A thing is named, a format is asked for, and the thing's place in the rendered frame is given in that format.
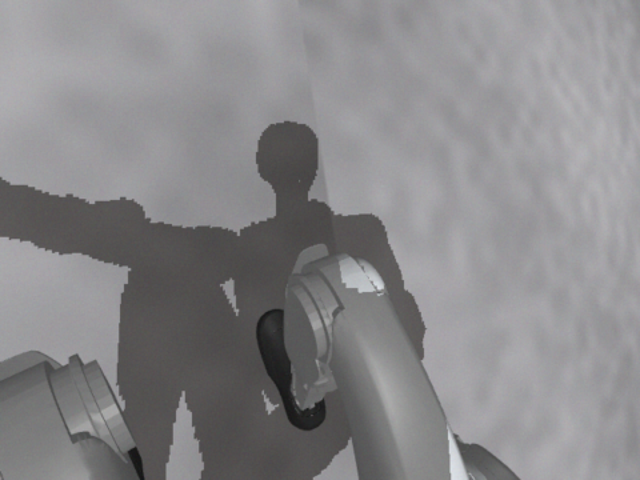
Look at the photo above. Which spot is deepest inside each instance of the right robot hand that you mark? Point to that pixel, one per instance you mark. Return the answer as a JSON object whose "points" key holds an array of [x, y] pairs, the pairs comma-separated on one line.
{"points": [[483, 465]]}

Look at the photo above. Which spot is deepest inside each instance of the left robot foot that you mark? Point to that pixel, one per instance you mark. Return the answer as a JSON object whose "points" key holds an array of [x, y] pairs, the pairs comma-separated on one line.
{"points": [[137, 462]]}

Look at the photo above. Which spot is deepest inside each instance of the right robot foot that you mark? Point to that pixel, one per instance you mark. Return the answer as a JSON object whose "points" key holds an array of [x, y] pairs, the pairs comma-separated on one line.
{"points": [[270, 338]]}

